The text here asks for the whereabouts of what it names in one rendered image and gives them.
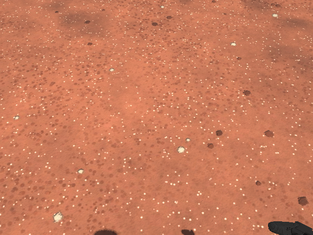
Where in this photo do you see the robot right hand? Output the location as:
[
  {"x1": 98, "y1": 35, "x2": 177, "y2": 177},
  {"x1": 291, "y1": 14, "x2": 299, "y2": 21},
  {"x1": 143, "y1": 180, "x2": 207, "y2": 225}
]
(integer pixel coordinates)
[{"x1": 268, "y1": 221, "x2": 313, "y2": 235}]

